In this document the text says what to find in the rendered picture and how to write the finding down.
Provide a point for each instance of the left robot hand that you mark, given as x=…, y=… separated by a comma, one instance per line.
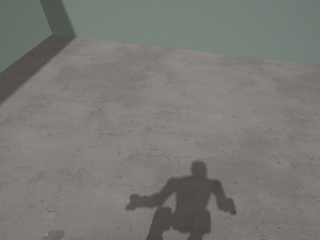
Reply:
x=54, y=235

